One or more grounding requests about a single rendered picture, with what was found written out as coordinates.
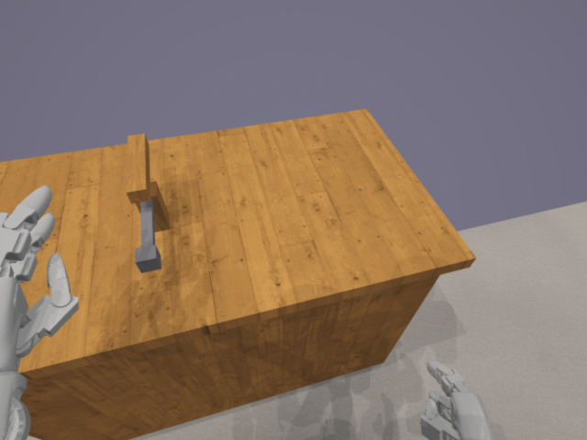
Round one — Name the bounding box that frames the tap lever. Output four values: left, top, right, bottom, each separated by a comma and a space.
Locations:
135, 199, 161, 273

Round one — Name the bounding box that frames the robot right hand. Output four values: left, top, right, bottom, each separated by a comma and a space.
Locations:
420, 359, 493, 440

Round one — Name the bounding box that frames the robot left hand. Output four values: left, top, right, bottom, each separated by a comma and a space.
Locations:
0, 185, 79, 372

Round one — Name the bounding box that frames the counter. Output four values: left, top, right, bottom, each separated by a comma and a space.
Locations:
0, 109, 476, 440

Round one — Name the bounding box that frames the left robot forearm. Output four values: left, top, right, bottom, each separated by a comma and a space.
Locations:
0, 371, 31, 440

